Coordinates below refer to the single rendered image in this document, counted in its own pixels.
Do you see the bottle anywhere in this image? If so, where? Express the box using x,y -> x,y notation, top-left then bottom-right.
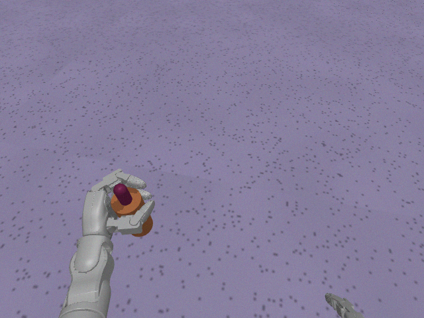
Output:
111,184 -> 153,237

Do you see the left robot hand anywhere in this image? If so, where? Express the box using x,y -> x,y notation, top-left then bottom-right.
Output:
82,169 -> 155,240

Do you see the right robot hand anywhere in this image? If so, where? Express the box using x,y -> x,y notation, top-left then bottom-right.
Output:
325,293 -> 364,318

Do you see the left robot arm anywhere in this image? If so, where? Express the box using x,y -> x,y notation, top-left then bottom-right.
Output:
59,234 -> 115,318

